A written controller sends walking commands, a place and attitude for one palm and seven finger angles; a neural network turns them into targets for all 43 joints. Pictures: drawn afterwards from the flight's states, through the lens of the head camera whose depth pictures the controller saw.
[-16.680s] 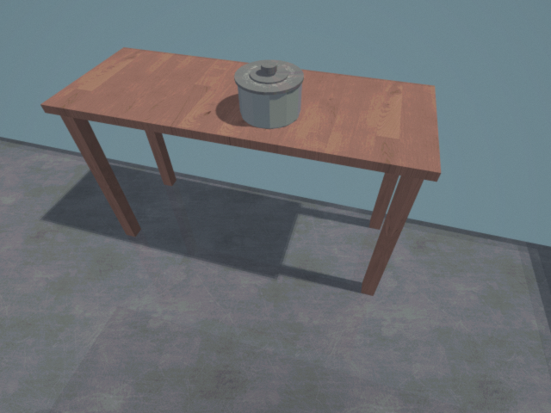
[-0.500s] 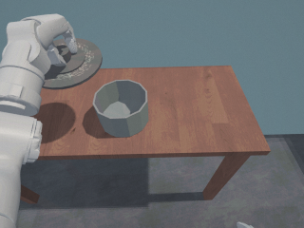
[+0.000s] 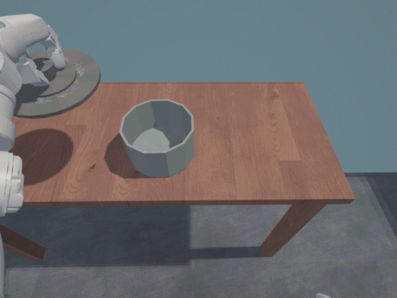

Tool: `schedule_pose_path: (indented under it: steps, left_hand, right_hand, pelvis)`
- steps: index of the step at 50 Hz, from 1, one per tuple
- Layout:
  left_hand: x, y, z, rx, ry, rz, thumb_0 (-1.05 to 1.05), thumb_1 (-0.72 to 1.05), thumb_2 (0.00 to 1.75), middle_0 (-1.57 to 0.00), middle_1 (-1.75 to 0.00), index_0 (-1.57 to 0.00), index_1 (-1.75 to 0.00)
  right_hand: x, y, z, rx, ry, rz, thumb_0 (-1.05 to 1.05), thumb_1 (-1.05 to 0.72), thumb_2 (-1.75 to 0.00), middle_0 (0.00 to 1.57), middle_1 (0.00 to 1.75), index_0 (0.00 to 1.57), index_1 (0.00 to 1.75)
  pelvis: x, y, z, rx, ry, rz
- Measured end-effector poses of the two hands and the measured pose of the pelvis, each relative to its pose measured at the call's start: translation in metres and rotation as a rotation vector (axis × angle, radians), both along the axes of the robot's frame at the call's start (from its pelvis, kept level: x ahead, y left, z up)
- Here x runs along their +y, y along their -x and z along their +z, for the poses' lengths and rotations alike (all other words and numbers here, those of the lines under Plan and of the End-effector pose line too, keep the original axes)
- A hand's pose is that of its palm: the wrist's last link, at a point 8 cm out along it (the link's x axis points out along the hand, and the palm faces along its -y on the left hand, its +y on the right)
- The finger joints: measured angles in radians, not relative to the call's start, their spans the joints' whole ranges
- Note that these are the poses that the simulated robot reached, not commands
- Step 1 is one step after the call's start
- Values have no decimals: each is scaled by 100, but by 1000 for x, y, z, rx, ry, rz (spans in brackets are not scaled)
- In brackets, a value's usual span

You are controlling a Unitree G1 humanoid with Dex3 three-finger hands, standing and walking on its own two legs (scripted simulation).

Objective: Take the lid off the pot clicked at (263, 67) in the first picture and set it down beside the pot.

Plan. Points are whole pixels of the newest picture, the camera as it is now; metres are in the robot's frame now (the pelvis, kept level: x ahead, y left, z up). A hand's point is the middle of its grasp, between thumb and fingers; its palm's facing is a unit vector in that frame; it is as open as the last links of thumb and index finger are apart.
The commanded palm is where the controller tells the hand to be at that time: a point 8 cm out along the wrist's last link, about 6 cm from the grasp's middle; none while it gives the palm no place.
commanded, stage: move the lid sideways beside the pot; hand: left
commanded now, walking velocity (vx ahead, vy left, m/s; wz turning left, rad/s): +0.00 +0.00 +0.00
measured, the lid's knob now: (42, 68) +0.50 +0.28 +0.20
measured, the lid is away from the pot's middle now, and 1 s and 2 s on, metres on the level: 0.20 0.24 0.23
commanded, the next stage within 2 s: lower the lid onto the table in 0.48 s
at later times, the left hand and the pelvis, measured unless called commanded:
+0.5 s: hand (9, 67) +0.47 +0.32 +0.22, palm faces -0.30 -0.06 -0.95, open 7.4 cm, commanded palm +0.48 +0.31 +0.29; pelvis +0.01 +0.00 +0.00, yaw +0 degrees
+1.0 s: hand (18, 79) +0.47 +0.32 +0.19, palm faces -0.35 -0.10 -0.93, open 7.4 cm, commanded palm +0.49 +0.32 +0.26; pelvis +0.01 +0.01 +0.00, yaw +0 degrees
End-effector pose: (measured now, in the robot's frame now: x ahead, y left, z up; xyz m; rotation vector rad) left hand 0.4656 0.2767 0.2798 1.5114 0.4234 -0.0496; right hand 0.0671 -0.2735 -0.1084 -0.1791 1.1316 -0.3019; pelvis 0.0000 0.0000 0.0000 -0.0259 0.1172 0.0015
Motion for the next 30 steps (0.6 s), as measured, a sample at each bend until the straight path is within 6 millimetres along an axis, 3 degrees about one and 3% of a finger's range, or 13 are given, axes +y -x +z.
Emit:
schedule_pose_path:
  steps: [21, 30]
  left_hand:
    - [38, -5, -2, 13, -10, 40, -2, 29, 67, -74, -96, -67, -95]
    - [39, -5, -1, 9, -9, 29, -2, 29, 67, -74, -96, -67, -95]
  right_hand:
    - [3, 7, -3, 74, 7, -14, 1, -90, -90, 20, 30, 20, 30]
    - [3, 10, -3, 89, 11, -16, 1, -90, -90, 20, 30, 20, 30]
  pelvis:
    - [4, -7, -1, 31, 7, 4]
    - [5, -7, -1, 35, 9, 4]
